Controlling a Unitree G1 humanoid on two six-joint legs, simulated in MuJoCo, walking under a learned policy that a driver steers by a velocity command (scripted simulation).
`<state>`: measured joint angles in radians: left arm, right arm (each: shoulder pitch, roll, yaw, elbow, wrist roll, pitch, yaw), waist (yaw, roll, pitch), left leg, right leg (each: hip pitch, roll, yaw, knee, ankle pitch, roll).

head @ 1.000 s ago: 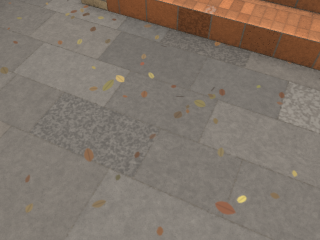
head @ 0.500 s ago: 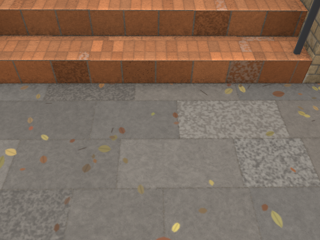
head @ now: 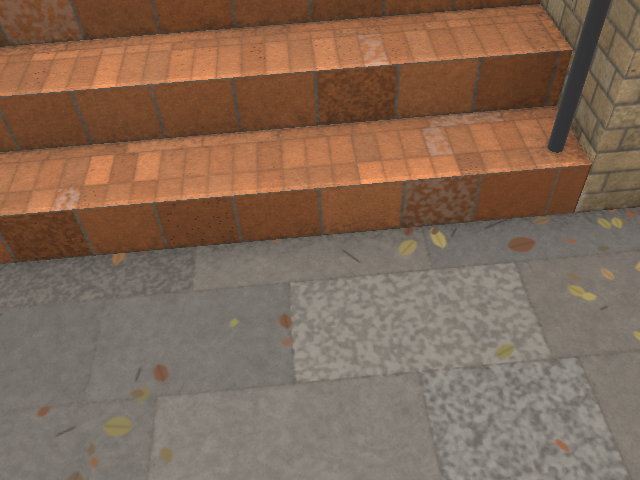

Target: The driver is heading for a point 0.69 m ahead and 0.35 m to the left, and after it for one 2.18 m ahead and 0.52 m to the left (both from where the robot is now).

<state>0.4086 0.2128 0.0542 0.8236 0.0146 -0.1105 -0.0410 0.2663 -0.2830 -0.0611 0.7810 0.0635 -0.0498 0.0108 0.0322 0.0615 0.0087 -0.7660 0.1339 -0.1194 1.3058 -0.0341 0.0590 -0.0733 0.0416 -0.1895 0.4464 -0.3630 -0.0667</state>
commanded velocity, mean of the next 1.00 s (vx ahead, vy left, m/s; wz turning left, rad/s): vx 0.96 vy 0.00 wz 0.83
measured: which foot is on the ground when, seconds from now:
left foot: up 0.00-0.22, down 0.24-0.64, up 0.66-1.00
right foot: down 0.00-0.24, up 0.26-0.62, down 0.64-1.00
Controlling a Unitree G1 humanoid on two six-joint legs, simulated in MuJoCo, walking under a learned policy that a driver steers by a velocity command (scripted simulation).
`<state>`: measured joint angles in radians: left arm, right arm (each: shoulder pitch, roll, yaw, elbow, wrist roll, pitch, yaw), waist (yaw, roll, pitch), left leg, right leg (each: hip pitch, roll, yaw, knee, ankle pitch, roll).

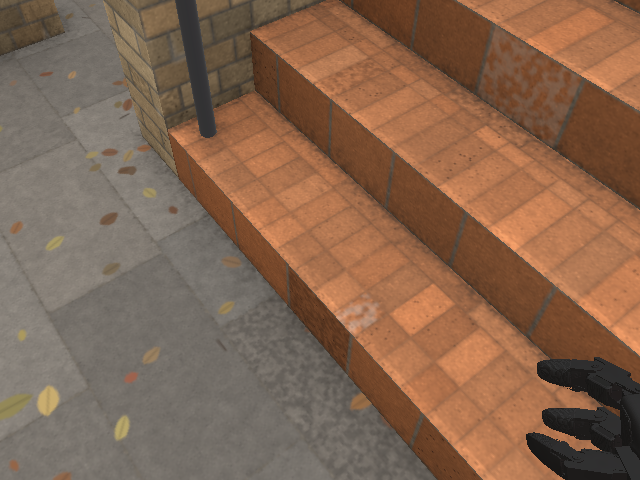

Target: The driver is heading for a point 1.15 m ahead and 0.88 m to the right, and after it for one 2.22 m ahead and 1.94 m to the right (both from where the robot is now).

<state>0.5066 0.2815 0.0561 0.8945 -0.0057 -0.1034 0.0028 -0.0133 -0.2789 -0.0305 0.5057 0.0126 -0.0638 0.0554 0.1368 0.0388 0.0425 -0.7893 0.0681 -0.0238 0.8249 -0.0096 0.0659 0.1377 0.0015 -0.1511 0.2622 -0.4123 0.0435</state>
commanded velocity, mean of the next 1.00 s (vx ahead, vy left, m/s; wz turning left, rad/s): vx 0.15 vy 0.00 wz -0.71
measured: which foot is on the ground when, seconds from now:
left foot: up 0.00-0.04, down 0.06-0.48, up 0.50-0.96, down 0.98-1.00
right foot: down 0.00-0.08, up 0.10-0.46, down 0.48-0.98, up 1.00-1.00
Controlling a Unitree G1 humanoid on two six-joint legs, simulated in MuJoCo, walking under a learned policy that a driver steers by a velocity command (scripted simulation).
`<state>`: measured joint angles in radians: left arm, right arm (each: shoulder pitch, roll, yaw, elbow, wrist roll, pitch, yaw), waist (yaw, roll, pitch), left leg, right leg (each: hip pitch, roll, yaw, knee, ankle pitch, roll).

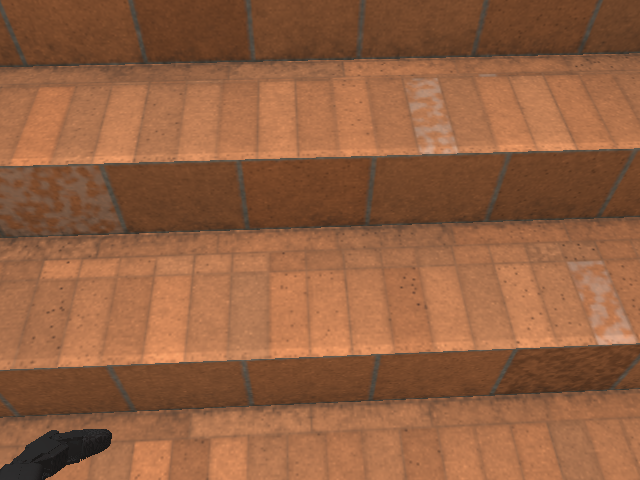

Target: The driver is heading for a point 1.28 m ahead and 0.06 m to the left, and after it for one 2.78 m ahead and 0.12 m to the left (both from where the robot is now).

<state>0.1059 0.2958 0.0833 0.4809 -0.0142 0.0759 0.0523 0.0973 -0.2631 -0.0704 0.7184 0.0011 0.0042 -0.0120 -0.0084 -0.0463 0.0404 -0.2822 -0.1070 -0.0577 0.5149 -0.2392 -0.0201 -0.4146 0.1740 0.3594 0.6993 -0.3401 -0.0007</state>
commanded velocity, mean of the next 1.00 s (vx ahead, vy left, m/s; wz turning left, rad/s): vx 0.28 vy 0.00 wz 0.11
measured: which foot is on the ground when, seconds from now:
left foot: down 0.00-0.46, up 0.48-0.88, down 0.90-1.00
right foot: up 0.00-0.42, down 0.44-0.88, up 0.90-1.00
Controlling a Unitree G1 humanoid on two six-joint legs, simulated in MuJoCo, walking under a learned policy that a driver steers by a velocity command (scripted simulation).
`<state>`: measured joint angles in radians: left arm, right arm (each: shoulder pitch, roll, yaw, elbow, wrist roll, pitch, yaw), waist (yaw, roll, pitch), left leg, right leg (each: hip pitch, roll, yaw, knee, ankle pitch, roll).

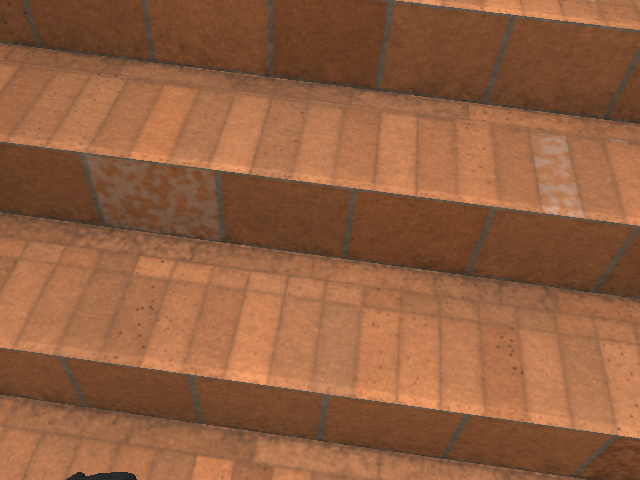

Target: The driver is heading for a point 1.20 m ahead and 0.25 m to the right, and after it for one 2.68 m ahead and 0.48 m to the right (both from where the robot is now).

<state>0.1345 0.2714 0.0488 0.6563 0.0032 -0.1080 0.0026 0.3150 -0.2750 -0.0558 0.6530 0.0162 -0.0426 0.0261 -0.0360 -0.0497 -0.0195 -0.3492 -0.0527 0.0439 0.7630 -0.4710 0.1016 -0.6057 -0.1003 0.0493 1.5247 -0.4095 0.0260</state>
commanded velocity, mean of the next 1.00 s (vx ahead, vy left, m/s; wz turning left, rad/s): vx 0.58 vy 0.00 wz -0.47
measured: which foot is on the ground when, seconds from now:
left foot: down 0.00-0.30, up 0.32-0.64, down 0.66-1.00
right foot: up 0.00-0.28, down 0.30-0.66, up 0.68-1.00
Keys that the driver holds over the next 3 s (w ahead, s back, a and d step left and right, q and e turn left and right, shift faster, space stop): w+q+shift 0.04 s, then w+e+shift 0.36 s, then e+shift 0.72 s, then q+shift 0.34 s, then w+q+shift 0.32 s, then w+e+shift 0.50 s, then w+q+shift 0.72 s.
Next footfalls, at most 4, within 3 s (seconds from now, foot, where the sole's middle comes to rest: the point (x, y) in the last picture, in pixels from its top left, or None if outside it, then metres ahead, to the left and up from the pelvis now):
0.30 right None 0.35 -0.02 -0.57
0.66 left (225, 294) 0.68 0.15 -0.39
1.10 right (385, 314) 0.64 -0.13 -0.39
1.62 left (267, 162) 0.82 0.08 -0.21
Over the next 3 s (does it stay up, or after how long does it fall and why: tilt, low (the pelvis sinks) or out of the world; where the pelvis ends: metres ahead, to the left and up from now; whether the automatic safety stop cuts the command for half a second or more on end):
stays up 1.57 -0.27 1.02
